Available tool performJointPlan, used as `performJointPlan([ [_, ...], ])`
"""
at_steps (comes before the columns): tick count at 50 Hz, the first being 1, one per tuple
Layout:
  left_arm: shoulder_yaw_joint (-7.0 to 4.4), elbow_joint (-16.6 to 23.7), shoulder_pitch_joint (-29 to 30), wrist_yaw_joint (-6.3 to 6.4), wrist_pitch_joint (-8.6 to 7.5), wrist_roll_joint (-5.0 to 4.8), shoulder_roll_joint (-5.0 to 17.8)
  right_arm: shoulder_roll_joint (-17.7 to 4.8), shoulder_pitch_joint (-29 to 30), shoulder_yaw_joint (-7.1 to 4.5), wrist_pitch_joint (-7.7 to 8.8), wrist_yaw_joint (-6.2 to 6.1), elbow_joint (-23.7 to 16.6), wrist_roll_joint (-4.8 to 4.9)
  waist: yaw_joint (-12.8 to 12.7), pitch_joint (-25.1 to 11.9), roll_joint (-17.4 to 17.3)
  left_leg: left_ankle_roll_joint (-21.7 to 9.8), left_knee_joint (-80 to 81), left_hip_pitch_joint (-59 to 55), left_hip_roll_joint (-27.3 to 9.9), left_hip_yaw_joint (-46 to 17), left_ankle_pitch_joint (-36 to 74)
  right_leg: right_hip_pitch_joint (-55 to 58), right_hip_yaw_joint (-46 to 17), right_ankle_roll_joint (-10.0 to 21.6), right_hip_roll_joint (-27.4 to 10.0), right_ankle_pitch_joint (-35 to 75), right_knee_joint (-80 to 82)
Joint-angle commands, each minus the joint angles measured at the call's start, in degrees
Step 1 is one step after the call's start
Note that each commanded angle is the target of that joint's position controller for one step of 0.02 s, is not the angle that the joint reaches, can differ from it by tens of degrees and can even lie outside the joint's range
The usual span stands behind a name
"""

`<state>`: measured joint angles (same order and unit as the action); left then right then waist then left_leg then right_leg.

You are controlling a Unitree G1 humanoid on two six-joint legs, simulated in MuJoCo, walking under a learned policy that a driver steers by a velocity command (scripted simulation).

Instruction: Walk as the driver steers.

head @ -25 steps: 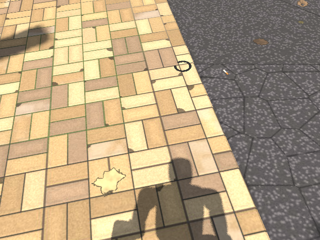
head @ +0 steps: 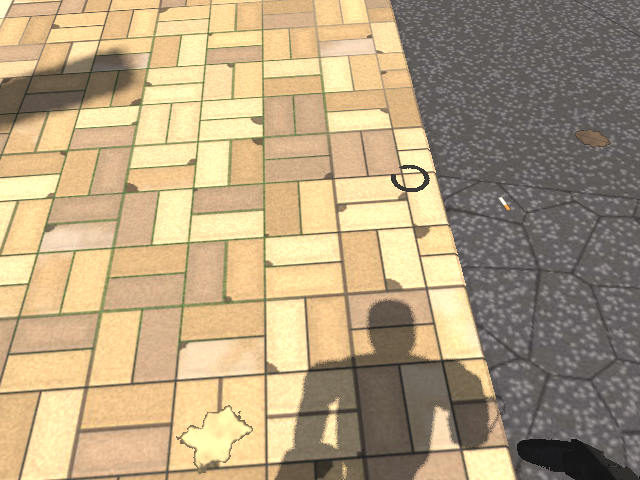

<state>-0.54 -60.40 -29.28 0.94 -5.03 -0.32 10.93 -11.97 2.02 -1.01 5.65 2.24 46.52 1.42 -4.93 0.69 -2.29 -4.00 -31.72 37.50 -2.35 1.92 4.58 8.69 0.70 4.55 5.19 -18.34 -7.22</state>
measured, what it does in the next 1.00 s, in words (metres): walks ahead: left foot, then right foot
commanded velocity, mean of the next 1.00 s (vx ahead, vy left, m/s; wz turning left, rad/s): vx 0.50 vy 0.00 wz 0.01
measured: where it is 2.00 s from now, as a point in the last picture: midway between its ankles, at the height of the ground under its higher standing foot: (334, 215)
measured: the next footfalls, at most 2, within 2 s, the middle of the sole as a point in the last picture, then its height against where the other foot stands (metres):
left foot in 0.08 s outside the picture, level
right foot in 0.60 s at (439, 457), level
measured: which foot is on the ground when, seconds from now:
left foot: up 0.00-0.06, down 0.08-0.62, up 0.64-1.00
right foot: down 0.00-0.10, up 0.12-0.58, down 0.60-1.00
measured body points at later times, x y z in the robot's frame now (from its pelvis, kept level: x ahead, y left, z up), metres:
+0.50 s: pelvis +0.29 +0.00 +0.01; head +0.31 +0.00 +0.46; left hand +0.48 +0.24 -0.09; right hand +0.26 -0.26 -0.13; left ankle +0.21 +0.10 -0.73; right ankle +0.48 -0.16 -0.69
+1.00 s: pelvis +0.55 -0.05 +0.02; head +0.57 -0.06 +0.47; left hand +0.54 +0.21 -0.12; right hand +0.73 -0.30 -0.10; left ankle +0.74 +0.12 -0.67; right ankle +0.49 -0.14 -0.73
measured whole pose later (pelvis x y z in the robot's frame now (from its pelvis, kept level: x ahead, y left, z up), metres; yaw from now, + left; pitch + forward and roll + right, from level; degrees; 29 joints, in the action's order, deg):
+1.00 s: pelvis +0.55 -0.05 +0.02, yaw +1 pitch +2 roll -1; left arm -2.6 -55.8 -21.7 -0.2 -5.4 0.0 12.9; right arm -14.5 -4.7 -3.1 4.2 0.4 50.7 0.8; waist -3.3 -0.4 -2.5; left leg -1.4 -40.3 39.6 -6.8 -1.8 3.7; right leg -0.6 3.8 3.3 3.7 -11.3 -10.0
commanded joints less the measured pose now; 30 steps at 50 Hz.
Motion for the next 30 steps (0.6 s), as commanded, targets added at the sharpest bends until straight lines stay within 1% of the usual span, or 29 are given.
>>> performJointPlan([
  [1, -2.05, 1.5, -1.8, 0.34, 0.24, 0.41, 9.4, -4.9, 6.2, -1.15, 1.62, 0.72, -5.6, 0.07, 3.5, 3.4, 7.4, -2.3, 2.5, -1.7, 2.7, 1.9, -4.8, 1.2, -4.6, 3.5, -17.9, 52.3, -7.3],
  [2, -2.28, 1.9, -1.2, 0.32, 0.54, 0.74, 10.1, -6.3, 2.5, -1.86, 1.63, 0.49, -4.7, 0.05, 5.5, 0.2, 9.2, -3.3, 2.2, -6.9, 4.4, 2.9, -7.2, 2.6, -4.6, 3.3, -17.9, 62.2, -12.1],
  [3, -2.38, 2.4, 0.3, 0.11, 1.02, 1.1, 10.5, -8.7, -5.8, -3.05, 1.64, 0.14, -2.5, 0.15, 9.7, -4.5, 10.4, -4.8, 3.6, -16.8, 5.9, 3.5, -7.4, 1.5, -3.9, 2.7, -16.7, 68.7, -21.4],
  [4, -2.12, 3.8, 3.2, -0.33, 0.98, 1.4, 10.5, -11.3, -17.4, -4.22, 1.41, -0.44, 0.7, -0.1, 15.0, -11.1, 10.2, -7.5, 3.0, -35.0, 2.2, -0.7, -4.5, -8.5, -3.4, 1.5, -15.0, 63.6, -34.5],
  [5, -0.67, 5.0, -0.1, -1.13, 0.08, 1.84, 5.5, -16.3, -28.1, -5.52, 0.95, -1.1, 2.8, -1.87, 14.9, -21.2, -0.7, -15.2, 1.8, -59.7, -13.1, -22.4, -7.4, -30.8, -1.4, -1.4, -6.9, 34.9, -57.4],
  [6, 0.49, 3.1, -5.0, -1.91, -1.5, 0.44, 1.8, -13.3, -28.1, -4.58, 0.52, -1.08, 3.8, -1.87, 12.1, -27.3, -10.1, -21.0, 10.8, -67.5, -22.0, -45.1, -13.4, -44.7, -7.2, -2.3, 0.0, -11.9, -73.0],
  [7, -1.07, 4.8, 0.4, -2.12, -2.87, -1.18, 7.9, -9.7, -23.0, -3.6, 0.44, -1.06, 3.6, -1.03, 11.9, -17.3, -5.9, -17.3, 14.4, -58.1, -18.9, -39.8, -17.8, -49.7, -10.4, -0.5, -4.3, -10.1, -76.1],
  [8, -1.66, 7.3, 7.0, -1.89, -3.26, -2.41, 10.0, -7.5, -16.7, -2.88, 0.57, -1.0, 2.3, -0.8, 9.7, -8.7, -2.4, -14.6, 16.9, -46.6, -16.7, -29.5, -15.5, -49.9, -8.0, -0.2, -7.5, -4.4, -73.8],
  [9, -1.9, 8.0, 9.7, -1.33, -3.01, -2.12, 9.4, -5.7, -12.9, -2.18, 1.0, -0.35, 2.0, -1.18, 7.2, -3.7, 2.8, -13.0, 19.7, -36.8, -14.2, -23.3, -10.5, -47.7, -6.2, -0.5, -9.7, -0.7, -70.1],
  [10, -2.46, 7.9, 9.2, -0.77, -2.17, -1.34, 8.9, -4.3, -11.1, -1.64, 1.42, -0.01, 2.0, -1.61, 4.9, -2.5, 2.8, -11.4, 21.4, -31.1, -11.6, -18.5, -8.2, -44.2, -6.1, -0.7, -11.7, 1.6, -66.5],
  [11, -2.28, 7.7, 7.2, -0.59, -1.26, -1.02, 6.8, -4.1, -11.0, -1.55, 1.49, 0.3, 2.6, -1.82, 3.3, -1.7, 1.0, -10.9, 23.1, -26.9, -10.2, -15.9, -7.9, -41.1, -6.0, -1.1, -12.6, 2.5, -64.4],
  [12, -2.15, 7.5, 6.2, -0.39, -0.57, -0.86, 5.3, -4.4, -11.8, -1.61, 1.57, 0.41, 3.5, -1.62, 2.7, -0.9, 0.3, -11.1, 24.2, -24.2, -9.3, -13.9, -6.8, -40.0, -5.4, -1.6, -13.0, 2.7, -62.6],
  [13, -2.17, 7.9, 6.6, -0.21, -0.09, -0.75, 4.9, -5.3, -13.0, -1.75, 1.68, 0.28, 4.3, -1.57, 2.3, 0.1, -0.2, -11.3, 25.0, -22.3, -8.9, -12.0, -5.2, -40.4, -4.8, -2.2, -13.5, 3.5, -60.7],
  [15, -2.51, 10.2, 11.3, 0.13, 0.18, -0.11, 6.0, -7.6, -15.1, -2.23, 1.73, -0.48, 5.4, -1.79, 2.8, 1.6, -0.5, -11.6, 26.1, -21.7, -8.6, -9.8, -3.0, -44.2, -4.1, -3.7, -14.4, 8.3, -55.0],
  [17, -2.57, 12.0, 16.8, 0.1, 0.01, 0.2, 6.2, -8.8, -17.6, -2.49, 1.37, -1.34, 6.1, -1.62, 4.4, 1.9, -0.1, -10.6, 26.0, -23.8, -8.0, -8.4, -1.6, -47.0, -3.6, -4.2, -14.6, 15.3, -46.9],
  [19, -2.26, 13.3, 21.7, -0.23, -0.34, 0.11, 5.3, -9.4, -19.7, -2.55, 0.98, -1.88, 6.7, -1.2, 6.0, 1.9, -0.2, -9.0, 25.6, -25.2, -6.9, -6.6, -1.4, -45.9, -2.5, -4.1, -13.4, 21.4, -37.8],
  [21, -2.0, 14.3, 25.9, -0.63, -0.5, -0.23, 5.0, -10.3, -22.1, -2.7, 0.76, -2.05, 7.5, -0.72, 7.6, 2.0, -0.3, -8.1, 25.1, -27.2, -6.7, -5.6, -2.9, -43.9, -1.3, -4.2, -11.7, 24.4, -31.2],
  [23, -1.87, 15.4, 29.4, -1.19, -0.57, -0.65, 5.3, -10.7, -24.3, -2.82, 0.44, -2.07, 8.5, -0.35, 8.9, 2.7, -0.8, -8.0, 24.0, -30.9, -8.2, -6.3, -4.7, -44.2, -1.1, -4.1, -11.0, 23.8, -27.7],
  [25, -1.88, 16.8, 32.1, -1.93, -0.82, -0.87, 5.9, -10.7, -25.7, -2.95, -0.06, -2.19, 9.4, -0.2, 9.3, 3.5, -1.0, -7.6, 21.9, -35.4, -10.4, -7.4, -5.2, -45.6, -1.7, -3.1, -10.7, 20.9, -24.9],
  [27, -2.2, 17.5, 32.0, -2.63, -1.28, -0.88, 7.1, -11.3, -25.4, -3.3, -0.63, -2.4, 9.7, -0.18, 8.2, 3.1, -1.5, -6.8, 19.2, -38.7, -12.2, -8.4, -3.3, -44.1, -1.6, -1.6, -10.1, 16.4, -22.8],
  [28, -2.56, 17.2, 30.0, -2.81, -1.5, -0.87, 8.0, -11.7, -24.7, -3.47, -0.95, -2.48, 9.6, -0.18, 6.8, 2.0, -2.1, -6.2, 17.0, -39.3, -12.5, -8.4, 0.6, -40.6, -0.9, -0.8, -9.2, 14.5, -21.9],
  [29, -3.38, 16.0, 25.3, -2.78, -1.67, -0.76, 9.4, -11.9, -23.2, -3.45, -1.27, -2.53, 9.3, -0.22, 3.8, -0.6, -2.2, -5.1, 11.6, -38.9, -11.1, -6.9, 9.1, -33.6, 0.7, 0.4, -7.4, 13.6, -20.5],
  [30, -4.93, 12.9, 15.6, -2.43, -1.73, -0.67, 12.2, -10.4, -22.7, -2.87, -1.5, -2.51, 8.9, -0.68, -0.3, -6.5, -0.9, -3.5, 0.4, -35.5, -7.7, -4.4, 14.4, -20.5, 1.0, 2.2, -6.7, 14.2, -20.6],
])
Velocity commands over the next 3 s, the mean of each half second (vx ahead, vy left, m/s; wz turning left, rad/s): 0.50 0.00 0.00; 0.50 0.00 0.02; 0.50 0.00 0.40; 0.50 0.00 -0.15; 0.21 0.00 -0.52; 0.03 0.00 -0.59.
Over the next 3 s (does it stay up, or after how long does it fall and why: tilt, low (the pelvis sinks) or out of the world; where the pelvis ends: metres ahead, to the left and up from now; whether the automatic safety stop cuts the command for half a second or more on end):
stays up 1.29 0.08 0.01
